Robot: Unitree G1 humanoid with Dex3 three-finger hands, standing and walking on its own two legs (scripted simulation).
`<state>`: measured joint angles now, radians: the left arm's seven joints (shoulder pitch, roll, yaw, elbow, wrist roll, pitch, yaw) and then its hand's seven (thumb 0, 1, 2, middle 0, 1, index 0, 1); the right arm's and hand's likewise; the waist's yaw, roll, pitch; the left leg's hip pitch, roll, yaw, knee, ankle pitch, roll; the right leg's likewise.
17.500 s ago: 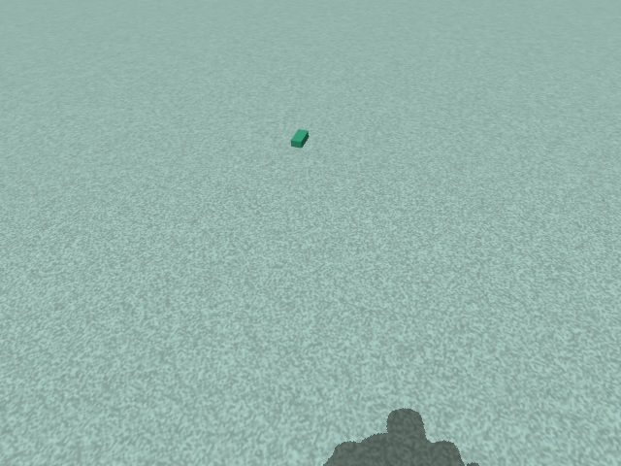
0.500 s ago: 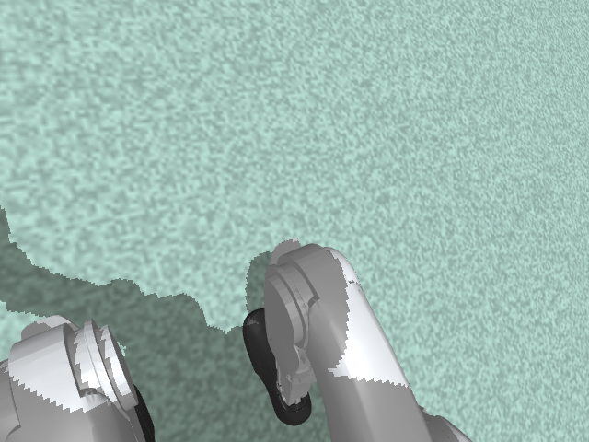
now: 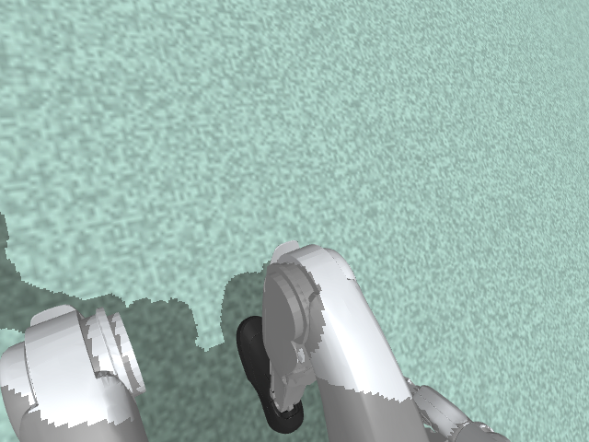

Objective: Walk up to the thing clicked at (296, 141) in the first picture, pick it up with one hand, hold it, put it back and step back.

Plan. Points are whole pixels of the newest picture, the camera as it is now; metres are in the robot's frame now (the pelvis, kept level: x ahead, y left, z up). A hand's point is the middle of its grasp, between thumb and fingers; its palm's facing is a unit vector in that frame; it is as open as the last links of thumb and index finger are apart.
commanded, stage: rest palm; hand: left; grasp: from above
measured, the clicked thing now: out of the picture +0.44 +0.35 -0.27
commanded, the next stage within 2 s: close in 0.32 s
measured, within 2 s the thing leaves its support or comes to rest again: neither
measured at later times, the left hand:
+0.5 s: hand out of the picture +0.42 +0.33 -0.25, palm faces -0.46 -0.18 -0.87, open 14.0 cm
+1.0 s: hand out of the picture +0.41 +0.35 -0.25, palm faces -0.46 -0.17 -0.87, open 11.8 cm
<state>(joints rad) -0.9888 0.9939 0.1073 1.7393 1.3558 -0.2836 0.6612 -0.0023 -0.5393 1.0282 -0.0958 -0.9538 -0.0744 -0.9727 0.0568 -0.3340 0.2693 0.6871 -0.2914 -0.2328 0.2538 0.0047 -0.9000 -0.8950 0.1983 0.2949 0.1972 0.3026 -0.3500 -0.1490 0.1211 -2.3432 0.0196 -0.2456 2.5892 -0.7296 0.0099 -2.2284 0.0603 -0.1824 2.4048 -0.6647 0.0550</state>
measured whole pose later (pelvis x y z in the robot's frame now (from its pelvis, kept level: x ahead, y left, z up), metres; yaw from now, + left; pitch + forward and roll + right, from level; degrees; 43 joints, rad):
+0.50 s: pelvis +0.00 +0.00 +0.00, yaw -1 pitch +25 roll -14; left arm -0.97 1.04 0.14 1.73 1.28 -0.29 0.62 0.00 -0.49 0.97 -0.12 -0.97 -0.11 -0.98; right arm 0.08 -0.34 0.33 0.68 -0.29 -0.25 0.27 0.01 -0.91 -0.90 0.20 0.29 0.20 0.30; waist -0.37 -0.16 0.19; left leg -2.33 0.02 -0.27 2.59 -0.73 0.00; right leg -2.21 0.07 -0.20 2.39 -0.66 0.05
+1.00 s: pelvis +0.00 +0.00 +0.00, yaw -1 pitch +25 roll -15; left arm -1.00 1.06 0.11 1.73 1.27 -0.26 0.60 0.00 -0.14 0.70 -0.36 -0.77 -0.38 -0.76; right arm 0.07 -0.36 0.32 0.67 -0.28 -0.27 0.27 0.01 -0.90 -0.89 0.20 0.29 0.20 0.30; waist -0.36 -0.17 0.18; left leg -2.33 0.02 -0.27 2.58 -0.73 0.01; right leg -2.21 0.07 -0.20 2.38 -0.65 0.06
